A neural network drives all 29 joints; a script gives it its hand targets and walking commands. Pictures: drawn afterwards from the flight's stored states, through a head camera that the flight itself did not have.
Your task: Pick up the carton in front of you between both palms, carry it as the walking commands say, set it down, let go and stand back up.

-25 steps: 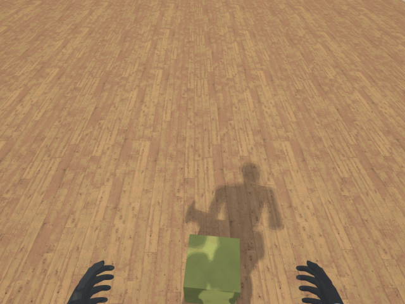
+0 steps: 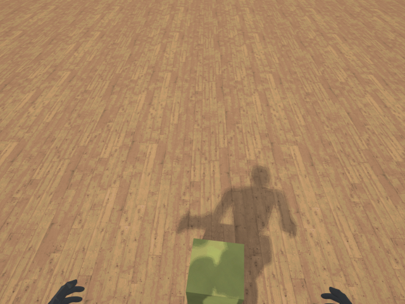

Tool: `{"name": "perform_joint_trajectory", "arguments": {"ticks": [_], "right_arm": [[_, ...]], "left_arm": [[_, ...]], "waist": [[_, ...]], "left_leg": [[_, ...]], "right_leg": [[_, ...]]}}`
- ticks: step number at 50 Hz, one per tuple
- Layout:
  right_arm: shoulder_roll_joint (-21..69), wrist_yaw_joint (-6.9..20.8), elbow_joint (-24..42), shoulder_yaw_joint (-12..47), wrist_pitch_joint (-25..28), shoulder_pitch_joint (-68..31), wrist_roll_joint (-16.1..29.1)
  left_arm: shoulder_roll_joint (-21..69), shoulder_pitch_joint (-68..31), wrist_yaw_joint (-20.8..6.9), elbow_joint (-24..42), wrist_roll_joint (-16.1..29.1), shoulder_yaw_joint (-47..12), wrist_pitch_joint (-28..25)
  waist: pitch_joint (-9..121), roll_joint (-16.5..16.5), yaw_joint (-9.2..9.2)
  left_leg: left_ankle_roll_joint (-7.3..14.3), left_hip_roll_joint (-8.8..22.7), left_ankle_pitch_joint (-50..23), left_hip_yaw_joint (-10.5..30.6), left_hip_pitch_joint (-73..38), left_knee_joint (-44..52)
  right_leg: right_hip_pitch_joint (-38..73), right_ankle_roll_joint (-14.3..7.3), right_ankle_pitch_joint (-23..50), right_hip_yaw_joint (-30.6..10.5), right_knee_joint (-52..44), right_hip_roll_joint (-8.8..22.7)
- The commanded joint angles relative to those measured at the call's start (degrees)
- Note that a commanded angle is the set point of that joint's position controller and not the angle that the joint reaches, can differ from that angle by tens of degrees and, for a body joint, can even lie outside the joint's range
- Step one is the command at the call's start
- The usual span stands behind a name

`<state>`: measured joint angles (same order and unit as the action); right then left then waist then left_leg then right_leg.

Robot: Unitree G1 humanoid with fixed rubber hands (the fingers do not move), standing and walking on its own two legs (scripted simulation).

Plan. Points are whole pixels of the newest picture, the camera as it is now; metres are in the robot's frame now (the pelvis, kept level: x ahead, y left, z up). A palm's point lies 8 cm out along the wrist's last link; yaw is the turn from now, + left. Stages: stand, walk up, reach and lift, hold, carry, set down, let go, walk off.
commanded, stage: stand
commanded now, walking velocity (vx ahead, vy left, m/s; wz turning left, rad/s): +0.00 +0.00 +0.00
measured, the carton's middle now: (215, 276) +0.38 -0.05 -0.65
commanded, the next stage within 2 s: none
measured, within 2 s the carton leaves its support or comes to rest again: neither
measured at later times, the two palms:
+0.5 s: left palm out of the picture +0.09 +0.30 -0.09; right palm out of the picture +0.09 -0.30 -0.10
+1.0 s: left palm out of the picture +0.07 +0.31 -0.09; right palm out of the picture +0.07 -0.30 -0.10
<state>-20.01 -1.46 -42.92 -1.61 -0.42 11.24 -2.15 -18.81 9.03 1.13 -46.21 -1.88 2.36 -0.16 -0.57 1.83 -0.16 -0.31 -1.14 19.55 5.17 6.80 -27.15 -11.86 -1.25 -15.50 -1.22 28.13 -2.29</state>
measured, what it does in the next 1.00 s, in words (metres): stands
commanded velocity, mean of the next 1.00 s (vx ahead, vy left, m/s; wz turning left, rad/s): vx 0.00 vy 0.00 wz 0.00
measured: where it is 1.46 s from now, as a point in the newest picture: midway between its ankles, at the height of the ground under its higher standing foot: outside the picture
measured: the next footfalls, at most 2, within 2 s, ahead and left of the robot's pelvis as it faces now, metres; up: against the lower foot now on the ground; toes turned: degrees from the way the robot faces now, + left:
none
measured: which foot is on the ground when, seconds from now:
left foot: down 0.00-1.00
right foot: down 0.00-1.00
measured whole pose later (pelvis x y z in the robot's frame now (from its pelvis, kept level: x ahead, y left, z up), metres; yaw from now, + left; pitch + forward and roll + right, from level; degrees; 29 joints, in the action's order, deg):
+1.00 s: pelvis -0.02 +0.00 +0.01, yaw +0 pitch -3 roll +0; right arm -22.2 -1.1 -55.3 -0.1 0.7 9.5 -1.3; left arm -21.4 6.6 0.4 -58.4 -0.9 1.2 -0.5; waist -1.8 1.0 -0.6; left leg -0.2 -1.2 14.3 5.0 3.7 -20.7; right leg -8.6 -1.1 -10.2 -1.5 21.5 -1.9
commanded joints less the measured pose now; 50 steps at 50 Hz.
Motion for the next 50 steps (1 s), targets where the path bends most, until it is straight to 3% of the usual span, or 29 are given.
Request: {"name": "perform_joint_trajectory", "arguments": {"ticks": [1,30,50], "right_arm": [[-8.4,-0.4,2.0,-1.9,1.0,-1.1,0.1],[-10.6,-0.1,-6.8,-0.7,1.7,-2.6,0.5],[-11.6,0.1,-10.2,-0.2,1.7,-3.2,0.9]], "left_arm": [[-9.4,-1.7,0.3,1.8,0.1,2.1,-0.7],[-11.3,-3.7,-0.3,-6.5,0.7,1.2,-0.8],[-12.6,-4.9,-0.5,-10.0,1.0,0.5,-1.0]], "waist": [[3.2,-1.4,-0.05],[0.1,-1.6,-0.38],[0.1,-1.5,-0.43]], "left_leg": [[0.4,4.9,-19.3,2.9,2.3,3.2],[1.4,5.9,-11.9,4.1,2.4,9.2],[1.5,6.2,-12.6,4.2,1.6,10.2]], "right_leg": [[5.3,0.0,19.1,-5.7,-3.4,6.6],[6.0,-0.2,11.3,-6.9,-8.7,7.3],[6.7,-0.4,12.2,-7.0,-9.6,7.8]]}}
